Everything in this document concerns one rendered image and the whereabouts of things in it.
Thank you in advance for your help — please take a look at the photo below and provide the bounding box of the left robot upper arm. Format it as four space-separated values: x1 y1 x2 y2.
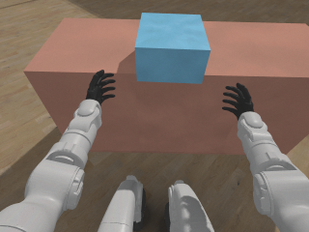
0 159 85 232

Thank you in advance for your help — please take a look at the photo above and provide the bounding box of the pedestal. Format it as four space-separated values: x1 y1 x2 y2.
23 17 309 155

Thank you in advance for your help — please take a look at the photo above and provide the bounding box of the carton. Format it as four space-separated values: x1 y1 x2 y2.
134 13 211 84

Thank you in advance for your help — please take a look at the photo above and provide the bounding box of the left robot forearm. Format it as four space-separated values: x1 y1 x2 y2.
24 99 102 198

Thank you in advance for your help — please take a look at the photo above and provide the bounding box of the right robot forearm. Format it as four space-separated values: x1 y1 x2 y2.
237 111 309 183

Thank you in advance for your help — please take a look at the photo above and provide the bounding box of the robot right hand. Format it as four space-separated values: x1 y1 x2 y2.
222 83 254 120

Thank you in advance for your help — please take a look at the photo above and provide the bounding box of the left robot shin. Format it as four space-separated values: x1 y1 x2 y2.
126 175 142 222

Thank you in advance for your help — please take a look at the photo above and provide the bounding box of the right robot thigh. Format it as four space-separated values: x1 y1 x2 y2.
168 184 214 232

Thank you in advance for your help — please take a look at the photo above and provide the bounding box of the robot left hand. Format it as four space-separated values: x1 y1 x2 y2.
86 70 116 106

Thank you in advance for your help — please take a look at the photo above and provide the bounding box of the right robot upper arm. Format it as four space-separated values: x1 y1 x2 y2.
253 170 309 232

